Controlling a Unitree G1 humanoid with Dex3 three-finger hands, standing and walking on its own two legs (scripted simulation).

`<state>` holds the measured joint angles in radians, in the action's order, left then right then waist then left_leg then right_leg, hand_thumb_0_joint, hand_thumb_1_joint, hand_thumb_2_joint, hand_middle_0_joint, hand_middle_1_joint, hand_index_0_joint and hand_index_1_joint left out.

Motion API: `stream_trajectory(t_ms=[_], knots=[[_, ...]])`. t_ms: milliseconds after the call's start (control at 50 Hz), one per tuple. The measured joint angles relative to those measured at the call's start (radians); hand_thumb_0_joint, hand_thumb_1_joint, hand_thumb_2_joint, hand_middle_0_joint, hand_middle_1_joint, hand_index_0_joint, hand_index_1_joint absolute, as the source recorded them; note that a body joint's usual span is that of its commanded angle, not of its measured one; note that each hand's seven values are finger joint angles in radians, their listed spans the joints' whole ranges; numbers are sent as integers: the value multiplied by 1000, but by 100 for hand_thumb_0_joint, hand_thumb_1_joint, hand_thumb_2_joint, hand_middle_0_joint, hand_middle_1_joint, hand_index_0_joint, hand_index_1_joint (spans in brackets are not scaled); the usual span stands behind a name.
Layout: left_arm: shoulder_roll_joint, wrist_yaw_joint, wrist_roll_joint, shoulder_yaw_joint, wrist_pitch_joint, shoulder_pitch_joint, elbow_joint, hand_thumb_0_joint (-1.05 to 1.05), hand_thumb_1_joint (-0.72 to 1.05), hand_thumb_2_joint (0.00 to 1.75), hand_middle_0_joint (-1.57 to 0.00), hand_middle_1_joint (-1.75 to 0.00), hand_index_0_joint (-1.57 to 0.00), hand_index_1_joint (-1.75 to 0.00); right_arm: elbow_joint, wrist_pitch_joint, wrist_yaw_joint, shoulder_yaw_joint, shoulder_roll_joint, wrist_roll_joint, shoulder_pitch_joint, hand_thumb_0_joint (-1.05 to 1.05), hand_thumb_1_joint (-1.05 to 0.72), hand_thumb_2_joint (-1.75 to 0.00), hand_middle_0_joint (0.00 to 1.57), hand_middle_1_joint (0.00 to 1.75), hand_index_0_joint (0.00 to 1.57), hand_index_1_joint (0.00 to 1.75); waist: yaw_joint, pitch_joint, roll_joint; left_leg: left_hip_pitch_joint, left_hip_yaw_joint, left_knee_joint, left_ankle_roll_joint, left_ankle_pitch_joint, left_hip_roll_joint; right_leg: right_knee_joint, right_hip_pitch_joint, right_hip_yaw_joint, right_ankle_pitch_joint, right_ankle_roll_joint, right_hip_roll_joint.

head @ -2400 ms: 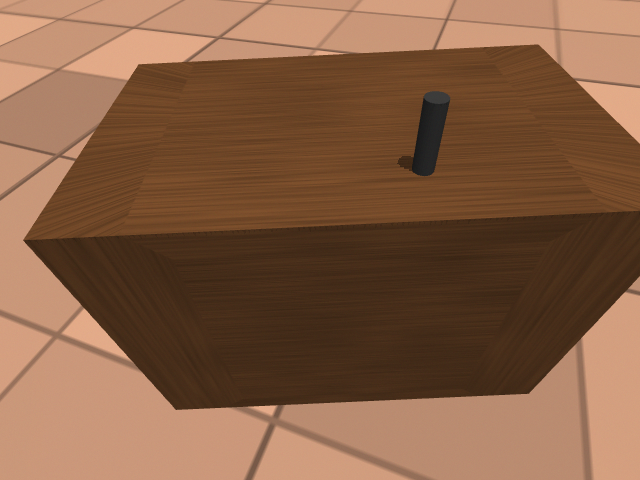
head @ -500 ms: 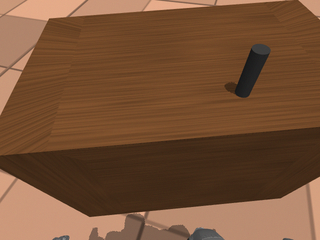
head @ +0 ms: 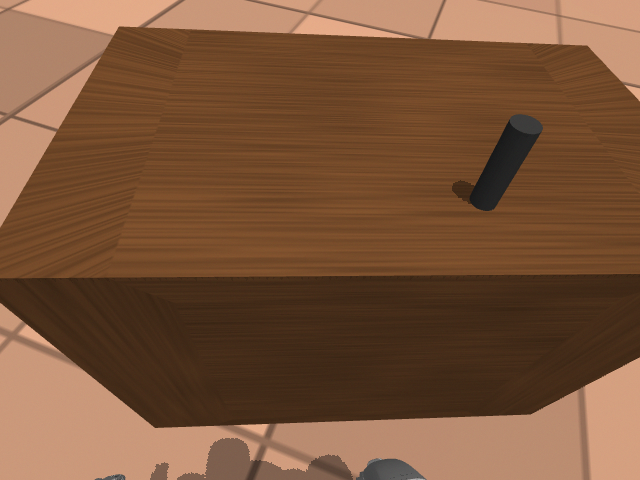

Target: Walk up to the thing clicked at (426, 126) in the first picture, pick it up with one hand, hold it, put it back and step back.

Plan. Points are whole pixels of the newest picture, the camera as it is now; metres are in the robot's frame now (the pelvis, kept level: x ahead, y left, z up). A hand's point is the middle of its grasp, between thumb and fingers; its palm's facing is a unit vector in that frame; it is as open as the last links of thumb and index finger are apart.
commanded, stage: walk up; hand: right
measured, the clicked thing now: (502, 166) +0.50 -0.24 +0.11
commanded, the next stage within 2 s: stand in 1.36 s
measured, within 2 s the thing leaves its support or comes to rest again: neither
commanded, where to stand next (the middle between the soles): +0.06 -0.02 m, yaw -1 degrees
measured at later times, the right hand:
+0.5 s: hand out of the picture +0.05 -0.27 -0.15, palm faces -0.01 +0.95 -0.30, open 7.4 cm
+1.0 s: hand out of the picture +0.07 -0.27 -0.14, palm faces +0.03 +0.94 -0.34, open 7.4 cm
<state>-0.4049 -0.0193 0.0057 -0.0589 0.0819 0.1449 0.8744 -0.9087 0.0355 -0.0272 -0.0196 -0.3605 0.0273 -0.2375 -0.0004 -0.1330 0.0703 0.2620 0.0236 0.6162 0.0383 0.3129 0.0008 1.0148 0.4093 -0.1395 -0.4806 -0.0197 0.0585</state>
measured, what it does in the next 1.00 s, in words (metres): steps on the spot: right foot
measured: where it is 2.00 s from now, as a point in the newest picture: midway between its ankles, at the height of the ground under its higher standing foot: outside the picture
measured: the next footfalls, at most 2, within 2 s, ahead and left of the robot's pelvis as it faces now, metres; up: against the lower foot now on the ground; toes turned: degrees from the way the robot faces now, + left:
right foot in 0.16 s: +0.00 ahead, -0.17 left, +0.00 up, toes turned +0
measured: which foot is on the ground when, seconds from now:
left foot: down 0.00-1.00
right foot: up 0.00-0.14, down 0.16-1.00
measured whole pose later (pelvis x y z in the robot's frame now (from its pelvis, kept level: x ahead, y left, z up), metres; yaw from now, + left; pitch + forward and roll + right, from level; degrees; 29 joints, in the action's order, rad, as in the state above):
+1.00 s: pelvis -0.01 -0.02 +0.02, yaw -2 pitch -3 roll +0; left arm -0.35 -0.01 0.01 0.00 -0.01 0.10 1.13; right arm -1.12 0.01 0.01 -0.01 -0.35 0.01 -0.10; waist 0.00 -0.05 0.00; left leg 0.15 0.02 0.38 0.00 0.18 -0.01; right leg 0.34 0.06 -0.04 -0.23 0.04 -0.03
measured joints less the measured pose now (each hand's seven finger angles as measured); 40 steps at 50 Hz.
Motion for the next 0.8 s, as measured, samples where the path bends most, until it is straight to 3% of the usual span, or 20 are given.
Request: stream_trajectory(t_ms=[120,180,220,260,340,500,800], knots=[[-12,5,0,8,-28,46,64,1,90,90,-21,-30,-20,-30,26,-5,15,-3,-14,7,40,1,-90,-89,21,30,21,30,12,-5,-24,20,21,3,-15,-12,-29,-259,-143,51,-12,24,-65],[10,17,7,13,-58,48,100,1,90,90,-21,-30,-20,-30,26,-24,23,-6,-35,-3,68,1,-90,-89,21,30,21,30,10,-15,-77,42,12,62,-29,10,-58,-444,-229,97,137,33,-53],[37,19,16,23,-77,52,112,1,90,90,-21,-30,-20,-30,11,-42,23,-8,-45,-17,76,1,-90,-89,20,30,21,30,2,-9,-127,44,-21,77,-24,13,-69,-461,-248,119,153,42,-34],[44,13,21,35,-85,68,114,1,90,90,-21,-30,-20,-30,-7,-51,25,-5,-38,-22,78,1,-90,-89,20,30,21,30,14,19,-123,32,-25,68,-20,83,-40,-439,-236,104,140,40,-51],[54,9,16,45,-83,59,132,1,90,90,-21,-30,-20,-30,-46,-37,38,-3,-25,-25,75,1,-90,-89,20,30,21,30,2,50,-120,-18,-16,-28,-35,-64,-14,-431,-250,106,131,51,-82],[51,5,11,46,-96,-1,154,1,90,90,-21,-30,-20,-30,-122,-30,59,18,13,-14,76,1,-90,-89,20,30,21,30,0,86,-92,-57,-14,-130,-42,-97,-15,-536,-287,106,189,48,-83],[48,8,7,56,-94,-57,223,1,90,90,-21,-30,-20,-30,-201,-21,42,11,1,-19,105,1,-90,-89,20,30,21,30,-12,78,-58,-89,-8,-218,-38,-134,-15,-654,-331,103,245,56,-85]])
